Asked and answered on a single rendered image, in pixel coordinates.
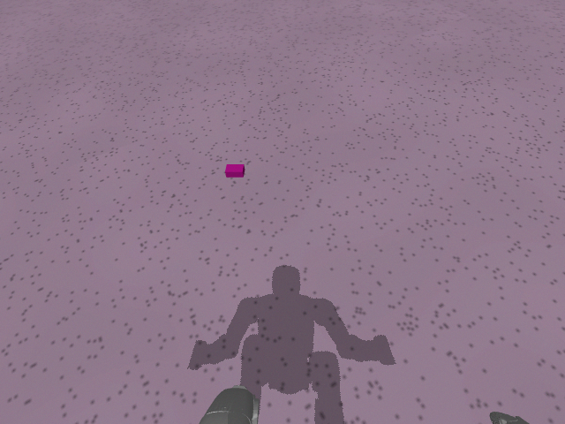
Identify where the small box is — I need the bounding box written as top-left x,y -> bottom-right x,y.
225,164 -> 245,178

